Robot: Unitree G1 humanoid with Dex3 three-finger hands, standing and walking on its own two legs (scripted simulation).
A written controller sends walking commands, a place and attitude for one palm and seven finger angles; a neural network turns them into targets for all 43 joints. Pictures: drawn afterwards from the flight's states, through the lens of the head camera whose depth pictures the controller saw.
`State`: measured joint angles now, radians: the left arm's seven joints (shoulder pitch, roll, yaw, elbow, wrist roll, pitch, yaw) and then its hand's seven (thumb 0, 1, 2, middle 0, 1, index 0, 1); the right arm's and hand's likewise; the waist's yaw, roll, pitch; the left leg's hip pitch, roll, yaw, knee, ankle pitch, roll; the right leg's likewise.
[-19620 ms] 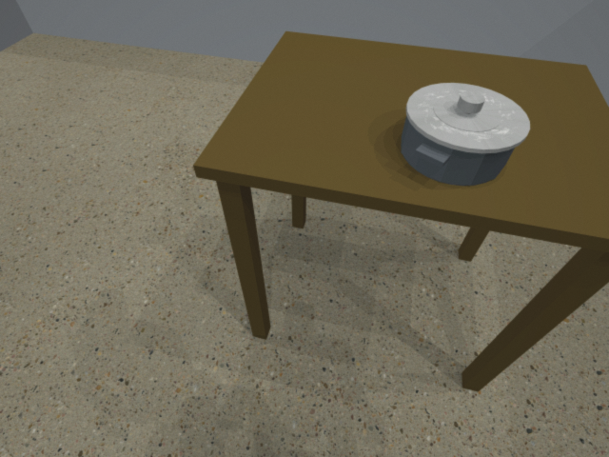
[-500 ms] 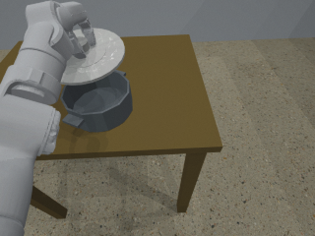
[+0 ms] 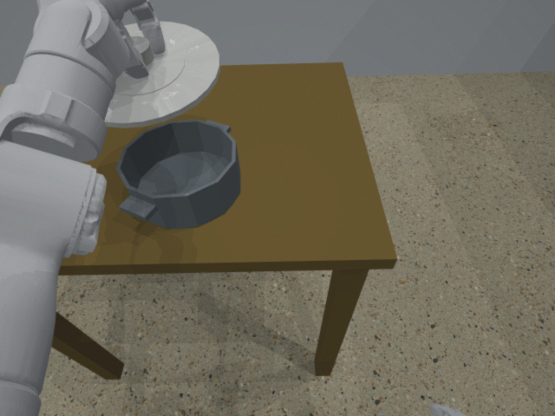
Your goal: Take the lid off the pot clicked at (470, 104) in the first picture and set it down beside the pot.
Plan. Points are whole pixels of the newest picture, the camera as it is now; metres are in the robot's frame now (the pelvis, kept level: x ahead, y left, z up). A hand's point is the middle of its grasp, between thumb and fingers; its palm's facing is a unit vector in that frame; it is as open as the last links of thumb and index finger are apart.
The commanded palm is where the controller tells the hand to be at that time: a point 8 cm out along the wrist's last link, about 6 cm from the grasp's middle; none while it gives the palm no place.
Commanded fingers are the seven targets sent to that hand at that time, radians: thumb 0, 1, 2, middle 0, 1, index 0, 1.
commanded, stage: lift the lid straight up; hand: left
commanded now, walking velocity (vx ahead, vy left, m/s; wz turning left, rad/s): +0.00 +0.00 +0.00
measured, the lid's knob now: (135, 52) +0.51 +0.18 +0.28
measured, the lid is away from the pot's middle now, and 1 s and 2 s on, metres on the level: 0.01 0.11 0.21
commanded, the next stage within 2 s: move the lid sideways beside the pot in 0.10 s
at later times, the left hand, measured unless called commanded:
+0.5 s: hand (106, 50) +0.48 +0.20 +0.29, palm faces -0.20 -0.12 -0.97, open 6.9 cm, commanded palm +0.46 +0.21 +0.36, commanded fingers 0.00 0.87 0.70 -0.89 -1.11 -0.84 -1.09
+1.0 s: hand (46, 69) +0.46 +0.27 +0.28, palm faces -0.23 -0.13 -0.96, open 6.9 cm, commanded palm +0.47 +0.27 +0.36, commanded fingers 0.00 0.87 0.70 -0.89 -1.11 -0.84 -1.09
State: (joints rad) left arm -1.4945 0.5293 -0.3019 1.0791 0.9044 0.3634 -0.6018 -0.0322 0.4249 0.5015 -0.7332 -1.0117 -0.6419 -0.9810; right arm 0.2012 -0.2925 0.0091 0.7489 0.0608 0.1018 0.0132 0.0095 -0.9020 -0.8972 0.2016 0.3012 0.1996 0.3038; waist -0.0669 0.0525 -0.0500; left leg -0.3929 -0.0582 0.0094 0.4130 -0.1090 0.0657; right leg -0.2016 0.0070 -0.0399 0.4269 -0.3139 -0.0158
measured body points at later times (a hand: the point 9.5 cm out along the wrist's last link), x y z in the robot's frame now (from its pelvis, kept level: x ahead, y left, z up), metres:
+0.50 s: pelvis +0.01 +0.00 +0.00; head +0.03 -0.02 +0.45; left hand +0.49 +0.21 +0.34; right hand +0.08 -0.28 -0.13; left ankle +0.06 +0.08 -0.74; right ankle -0.06 -0.11 -0.74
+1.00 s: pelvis -0.01 +0.01 +0.00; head +0.03 +0.00 +0.45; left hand +0.46 +0.27 +0.34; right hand +0.10 -0.26 -0.13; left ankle +0.06 +0.08 -0.74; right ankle -0.06 -0.11 -0.74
